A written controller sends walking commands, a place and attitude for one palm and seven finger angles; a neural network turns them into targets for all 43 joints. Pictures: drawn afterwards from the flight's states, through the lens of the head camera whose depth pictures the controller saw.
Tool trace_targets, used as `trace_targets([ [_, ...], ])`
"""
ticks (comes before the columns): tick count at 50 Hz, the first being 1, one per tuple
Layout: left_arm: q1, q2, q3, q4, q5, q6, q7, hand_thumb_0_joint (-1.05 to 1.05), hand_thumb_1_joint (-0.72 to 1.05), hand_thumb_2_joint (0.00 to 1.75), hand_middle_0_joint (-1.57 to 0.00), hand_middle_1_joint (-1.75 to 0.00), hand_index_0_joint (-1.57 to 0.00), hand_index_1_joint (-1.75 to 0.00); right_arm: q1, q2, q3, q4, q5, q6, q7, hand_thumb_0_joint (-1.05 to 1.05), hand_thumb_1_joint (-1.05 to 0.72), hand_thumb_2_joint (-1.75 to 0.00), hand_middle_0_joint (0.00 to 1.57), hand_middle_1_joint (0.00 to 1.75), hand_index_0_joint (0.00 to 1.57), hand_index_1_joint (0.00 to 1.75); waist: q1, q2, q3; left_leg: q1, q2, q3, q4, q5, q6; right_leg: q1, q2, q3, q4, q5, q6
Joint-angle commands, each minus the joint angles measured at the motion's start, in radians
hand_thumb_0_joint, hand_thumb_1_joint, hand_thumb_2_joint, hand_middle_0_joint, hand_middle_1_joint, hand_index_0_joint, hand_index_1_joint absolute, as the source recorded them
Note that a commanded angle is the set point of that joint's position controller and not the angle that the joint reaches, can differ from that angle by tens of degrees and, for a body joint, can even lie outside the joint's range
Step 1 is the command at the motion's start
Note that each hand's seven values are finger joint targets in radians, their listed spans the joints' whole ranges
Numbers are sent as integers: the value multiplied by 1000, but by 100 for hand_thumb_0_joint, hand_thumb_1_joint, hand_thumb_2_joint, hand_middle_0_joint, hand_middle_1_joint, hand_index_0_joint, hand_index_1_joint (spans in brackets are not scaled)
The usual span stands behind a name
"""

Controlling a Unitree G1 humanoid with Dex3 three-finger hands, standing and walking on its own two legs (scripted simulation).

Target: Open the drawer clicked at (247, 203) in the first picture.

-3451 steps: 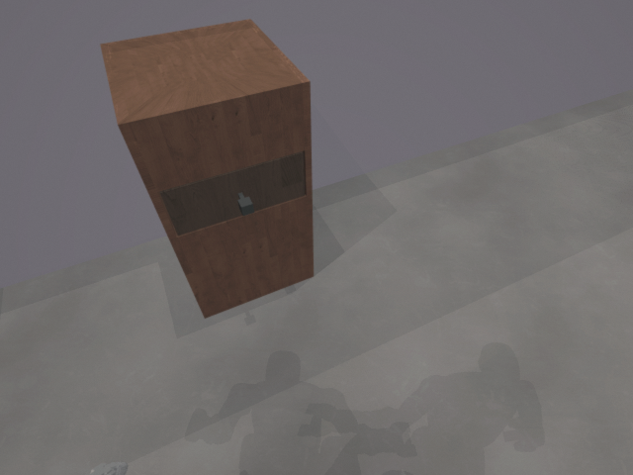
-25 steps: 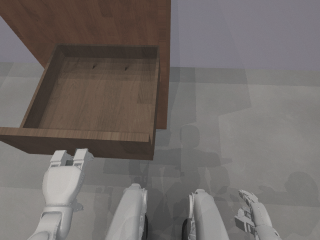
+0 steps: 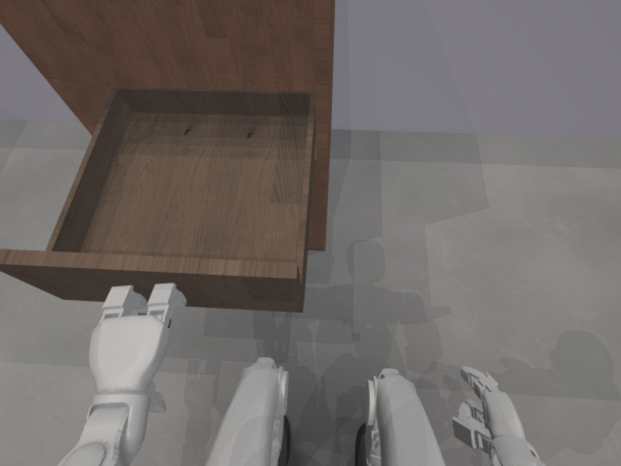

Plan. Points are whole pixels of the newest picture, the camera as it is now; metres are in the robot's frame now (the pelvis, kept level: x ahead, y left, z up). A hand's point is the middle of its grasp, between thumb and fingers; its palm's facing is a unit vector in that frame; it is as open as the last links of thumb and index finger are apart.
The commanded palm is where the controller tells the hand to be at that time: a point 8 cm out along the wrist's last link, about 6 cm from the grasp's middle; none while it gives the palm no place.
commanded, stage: lift the hand off the handle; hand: left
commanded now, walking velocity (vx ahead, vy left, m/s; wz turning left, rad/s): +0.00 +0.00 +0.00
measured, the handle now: (155, 315) +0.30 +0.24 -0.06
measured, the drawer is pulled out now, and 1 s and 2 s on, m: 0.30 0.30 0.30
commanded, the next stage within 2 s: none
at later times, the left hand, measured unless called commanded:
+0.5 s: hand (133, 348) +0.25 +0.24 -0.02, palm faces -0.05 -0.05 -1.00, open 13.8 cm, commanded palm +0.23 +0.23 +0.03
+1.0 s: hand (121, 342) +0.25 +0.24 +0.01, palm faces -0.06 -0.06 -1.00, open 13.8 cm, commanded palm +0.24 +0.23 +0.06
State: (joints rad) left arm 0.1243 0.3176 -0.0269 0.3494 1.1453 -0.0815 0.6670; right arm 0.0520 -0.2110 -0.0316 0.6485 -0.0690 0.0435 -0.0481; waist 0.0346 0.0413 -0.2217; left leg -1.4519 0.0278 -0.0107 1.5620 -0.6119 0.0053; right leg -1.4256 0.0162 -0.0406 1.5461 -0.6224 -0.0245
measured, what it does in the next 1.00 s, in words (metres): rises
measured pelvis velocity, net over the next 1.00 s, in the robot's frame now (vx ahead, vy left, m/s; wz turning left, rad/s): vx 0.02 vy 0.00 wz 0.00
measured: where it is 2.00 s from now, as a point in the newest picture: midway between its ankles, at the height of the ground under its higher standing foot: outside the picture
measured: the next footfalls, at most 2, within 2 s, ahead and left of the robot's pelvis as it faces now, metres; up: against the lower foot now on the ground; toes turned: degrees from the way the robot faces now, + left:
none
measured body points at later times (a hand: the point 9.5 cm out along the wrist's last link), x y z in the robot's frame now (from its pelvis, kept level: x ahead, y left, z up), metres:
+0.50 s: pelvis +0.01 +0.00 +0.04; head +0.13 -0.01 +0.47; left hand +0.25 +0.24 +0.03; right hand +0.21 -0.24 -0.09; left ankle +0.05 +0.12 -0.55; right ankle +0.05 -0.11 -0.55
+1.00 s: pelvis +0.02 +0.00 +0.07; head +0.12 -0.02 +0.50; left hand +0.25 +0.24 +0.07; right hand +0.21 -0.24 -0.05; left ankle +0.05 +0.12 -0.55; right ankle +0.05 -0.11 -0.55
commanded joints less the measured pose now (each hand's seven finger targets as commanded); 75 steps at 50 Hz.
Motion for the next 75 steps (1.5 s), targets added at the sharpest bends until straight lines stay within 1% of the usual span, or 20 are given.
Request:
trace_targets([
  [1,-22,176,93,-205,-11,4,49,0,-50,30,-30,-120,-30,-120,-2,-125,-45,-128,1,-31,-12,0,-90,-90,20,30,20,30,-8,2,-409,410,-31,-12,-223,231,29,232,26,14,-271,200,-27],
  [5,7,143,65,-191,-12,20,47,0,-50,30,-30,-120,-30,-120,-5,-126,-41,-134,1,-24,-8,0,-90,-90,20,30,20,30,-16,-5,-384,428,-29,-15,-251,226,27,237,25,3,-291,186,-27],
  [13,9,157,72,-183,-14,23,31,0,-50,30,-30,-120,-30,-120,-2,-128,-40,-141,2,-27,-10,0,-90,-90,20,30,20,30,-22,-22,-316,436,-31,-5,-283,206,29,280,27,9,-343,182,-29],
  [17,35,162,76,-224,-12,8,31,0,-50,30,-30,-120,-30,-120,-9,-130,-40,-155,-2,-27,-7,0,-90,-90,20,30,20,30,-9,26,-346,483,-33,-2,-298,244,26,296,26,11,-345,214,-32],
  [20,81,160,87,-207,-18,15,30,0,-50,30,-30,-120,-30,-120,-6,-129,-39,-158,-1,-20,-2,0,-90,-90,20,30,20,30,-11,-11,-333,485,-33,3,-305,261,28,327,27,15,-360,247,-30],
  [24,93,167,93,-234,-19,17,29,0,-50,30,-30,-120,-30,-120,-5,-132,-41,-168,-2,-19,1,0,-90,-90,20,30,20,30,-10,12,-328,507,-32,-1,-326,265,27,342,28,11,-373,249,-35],
  [29,43,144,58,-243,-22,22,24,0,-50,30,-30,-120,-30,-120,0,-133,-41,-169,-1,-23,1,0,-90,-90,20,30,20,30,-36,-14,-296,521,-29,-4,-346,244,30,345,24,5,-404,232,-29],
  [37,111,168,92,-261,-20,24,21,0,-50,30,-30,-120,-30,-120,5,-131,-38,-181,0,-14,4,0,-90,-90,20,30,20,30,-11,3,-324,563,-36,11,-371,280,28,412,28,19,-426,281,-29],
  [46,81,159,71,-258,-33,27,-6,0,-50,30,-30,-120,-30,-120,15,-132,-38,-184,5,-22,3,0,-90,-90,20,30,20,30,-35,-15,-254,591,-33,11,-414,252,32,437,26,16,-481,264,-27],
  [50,115,169,88,-266,-38,17,-6,0,-50,30,-30,-120,-30,-120,19,-133,-37,-191,4,-26,7,0,-90,-90,20,30,20,30,-24,-13,-279,608,-35,20,-425,275,32,469,24,21,-491,289,-25],
  [56,100,176,99,-256,-39,34,-7,0,-50,30,-30,-120,-30,-120,31,-137,-44,-195,10,-20,10,0,-90,-90,20,30,20,30,-22,-12,-248,632,-34,19,-458,282,31,508,27,21,-521,310,-29],
  [57,101,176,95,-274,-40,36,-9,0,-50,30,-30,-120,-30,-120,30,-137,-40,-202,9,-20,12,0,-90,-90,20,30,20,30,-22,-16,-278,638,-36,25,-461,288,32,519,25,25,-522,314,-24],
  [62,133,191,108,-279,-50,36,-26,0,-50,30,-30,-120,-30,-120,37,-138,-37,-205,12,-18,11,0,-90,-90,20,30,20,30,-21,-29,-260,653,-37,29,-483,299,32,559,25,34,-548,342,-22],
  [64,156,165,85,-270,-55,39,-34,0,-50,30,-30,-120,-30,-120,35,-136,-39,-206,14,-21,14,0,-90,-90,20,30,20,30,-26,-9,-226,669,-35,28,-497,310,32,569,24,31,-563,364,-27],
  [66,177,173,99,-264,-61,35,-40,0,-50,30,-30,-120,-30,-120,39,-136,-42,-206,15,-19,15,0,-90,-90,20,30,20,30,-24,-39,-209,666,-35,28,-500,307,33,582,27,34,-570,372,-26],
  [69,204,174,95,-325,-65,23,-44,0,-50,30,-30,-120,-30,-120,37,-138,-40,-220,12,-20,22,0,-90,-90,20,30,20,30,-19,0,-236,705,-35,30,-514,345,32,601,24,31,-572,409,-29],
  [70,222,179,103,-325,-60,20,-42,0,-50,30,-30,-120,-30,-120,43,-136,-38,-222,10,-16,26,0,-90,-90,20,30,20,30,-19,-22,-246,704,-36,30,-513,346,31,593,26,24,-566,393,-25],
  [71,213,167,92,-318,-63,19,-42,0,-50,30,-30,-120,-30,-120,38,-136,-42,-221,12,-17,24,0,-90,-90,20,30,20,30,-28,-15,-197,704,-35,27,-517,330,31,584,26,26,-579,387,-28],
  [74,170,196,121,-317,-60,9,-40,0,-50,30,-30,-120,-30,-120,41,-140,-39,-219,9,-16,24,0,-90,-90,20,30,20,30,-34,-28,-177,689,-34,26,-521,302,34,576,23,29,-590,356,-25],
  [75,163,194,119,-324,-52,4,-37,0,-50,30,-30,-120,-30,-120,42,-138,-39,-219,7,-15,26,0,-90,-90,20,30,20,30,-27,-14,-201,699,-36,30,-520,307,33,569,23,27,-584,345,-23],
])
